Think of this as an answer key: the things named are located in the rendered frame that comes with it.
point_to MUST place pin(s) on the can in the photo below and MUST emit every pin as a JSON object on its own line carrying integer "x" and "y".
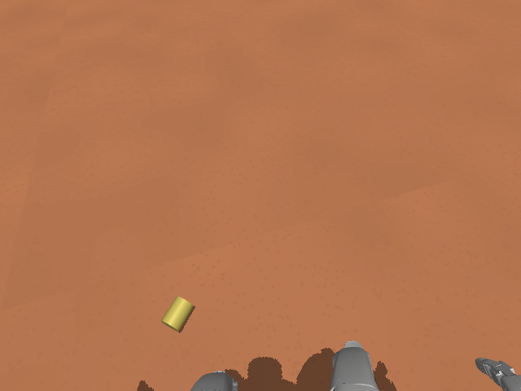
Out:
{"x": 177, "y": 313}

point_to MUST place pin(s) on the right robot hand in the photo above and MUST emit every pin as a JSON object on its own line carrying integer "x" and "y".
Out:
{"x": 501, "y": 373}

